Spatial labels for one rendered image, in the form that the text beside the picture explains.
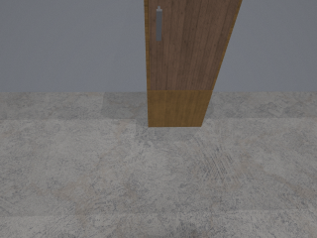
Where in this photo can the handle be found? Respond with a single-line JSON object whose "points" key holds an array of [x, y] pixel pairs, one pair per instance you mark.
{"points": [[158, 24]]}

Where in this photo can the cupboard door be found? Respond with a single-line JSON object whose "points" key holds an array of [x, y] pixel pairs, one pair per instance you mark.
{"points": [[193, 37]]}

